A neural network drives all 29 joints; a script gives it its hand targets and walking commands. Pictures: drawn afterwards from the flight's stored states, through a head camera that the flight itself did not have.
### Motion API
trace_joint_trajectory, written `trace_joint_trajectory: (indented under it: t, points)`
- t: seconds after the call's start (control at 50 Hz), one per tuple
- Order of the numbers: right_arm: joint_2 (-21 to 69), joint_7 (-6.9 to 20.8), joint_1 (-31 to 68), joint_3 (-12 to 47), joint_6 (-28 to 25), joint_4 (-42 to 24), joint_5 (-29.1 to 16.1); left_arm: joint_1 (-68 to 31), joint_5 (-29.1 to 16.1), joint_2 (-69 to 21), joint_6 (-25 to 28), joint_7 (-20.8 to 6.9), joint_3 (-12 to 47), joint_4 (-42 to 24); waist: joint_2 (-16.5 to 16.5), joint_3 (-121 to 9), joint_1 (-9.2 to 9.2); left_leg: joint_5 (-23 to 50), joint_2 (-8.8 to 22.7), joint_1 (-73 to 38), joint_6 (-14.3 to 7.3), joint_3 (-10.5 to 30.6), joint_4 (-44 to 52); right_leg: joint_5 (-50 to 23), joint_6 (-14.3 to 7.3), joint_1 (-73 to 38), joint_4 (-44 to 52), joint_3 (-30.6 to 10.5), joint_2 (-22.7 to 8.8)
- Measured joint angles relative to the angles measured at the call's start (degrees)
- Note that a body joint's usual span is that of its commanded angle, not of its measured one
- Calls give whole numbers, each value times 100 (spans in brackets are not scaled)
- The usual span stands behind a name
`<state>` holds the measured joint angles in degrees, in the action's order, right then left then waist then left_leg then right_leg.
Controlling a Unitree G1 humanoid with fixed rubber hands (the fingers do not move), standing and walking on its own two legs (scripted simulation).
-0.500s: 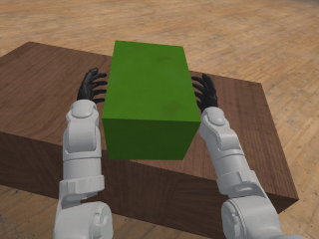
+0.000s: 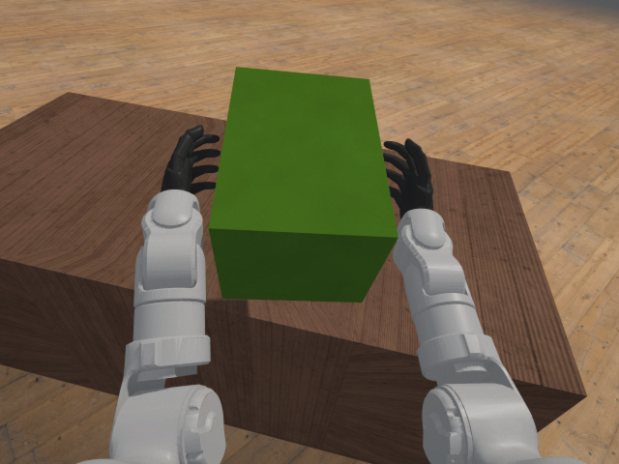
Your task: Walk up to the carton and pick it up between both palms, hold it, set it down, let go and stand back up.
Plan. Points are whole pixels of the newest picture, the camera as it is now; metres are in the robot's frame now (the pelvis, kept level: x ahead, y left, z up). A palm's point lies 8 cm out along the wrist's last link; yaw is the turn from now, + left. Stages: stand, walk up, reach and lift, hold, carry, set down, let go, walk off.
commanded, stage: set down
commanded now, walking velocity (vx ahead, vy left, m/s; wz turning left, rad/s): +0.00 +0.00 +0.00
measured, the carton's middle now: (298, 184) +0.44 +0.00 +0.16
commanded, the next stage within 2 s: none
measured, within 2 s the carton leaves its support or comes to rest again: neither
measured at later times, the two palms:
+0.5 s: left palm (208, 214) +0.39 +0.13 +0.13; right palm (415, 219) +0.39 -0.16 +0.14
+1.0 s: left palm (218, 220) +0.41 +0.12 +0.11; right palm (413, 225) +0.40 -0.17 +0.12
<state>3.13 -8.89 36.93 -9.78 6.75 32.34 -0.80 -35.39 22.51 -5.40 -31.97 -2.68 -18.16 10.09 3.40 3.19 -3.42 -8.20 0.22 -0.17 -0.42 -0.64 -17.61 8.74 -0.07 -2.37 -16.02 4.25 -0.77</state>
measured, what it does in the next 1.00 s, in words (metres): stands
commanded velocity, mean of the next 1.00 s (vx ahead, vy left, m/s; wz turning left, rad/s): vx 0.00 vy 0.00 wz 0.00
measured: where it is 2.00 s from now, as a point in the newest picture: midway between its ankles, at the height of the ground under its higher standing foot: outside the picture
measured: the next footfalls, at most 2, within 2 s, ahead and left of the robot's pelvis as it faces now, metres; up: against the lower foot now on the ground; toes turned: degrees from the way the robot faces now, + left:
none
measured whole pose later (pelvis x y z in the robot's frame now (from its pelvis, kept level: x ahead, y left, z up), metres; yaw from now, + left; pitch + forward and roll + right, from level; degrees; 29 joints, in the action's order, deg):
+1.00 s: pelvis +0.02 +0.00 +0.00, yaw -1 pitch -4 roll +0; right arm 3.3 -5.0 38.6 -22.5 -12.1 50.9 10.1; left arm -37.7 20.9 -5.6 -11.9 1.0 -20.8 36.6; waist 2.8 3.0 -2.2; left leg -8.0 0.9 2.9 0.1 -2.3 -15.0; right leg 8.6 -0.4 1.1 -13.8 4.5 -0.5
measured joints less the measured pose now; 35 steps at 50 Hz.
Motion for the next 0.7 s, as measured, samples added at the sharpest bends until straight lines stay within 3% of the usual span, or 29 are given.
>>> trace_joint_trajectory:
  t: [0.14,0.32,0.48,0.7]
  points:
    - [186,96,-175,-315,-635,384,452,118,166,-95,389,-205,-188,463,11,139,46,-22,-8,-178,12,-6,136,71,-6,-159,72,40,-17]
    - [-50,13,-611,226,-1437,393,59,822,-246,-29,976,191,330,217,63,353,-44,-166,66,25,90,98,-22,85,-46,-149,238,180,60]
    - [-234,-78,-524,397,-1455,449,-125,684,-249,-3,999,244,381,351,74,218,-165,-179,69,48,89,118,3,123,-51,-121,232,211,63]
    - [-126,-9,-412,114,-1564,940,112,526,-202,-7,1134,199,193,936,71,205,-42,-82,55,160,65,34,55,45,-37,51,203,152,36]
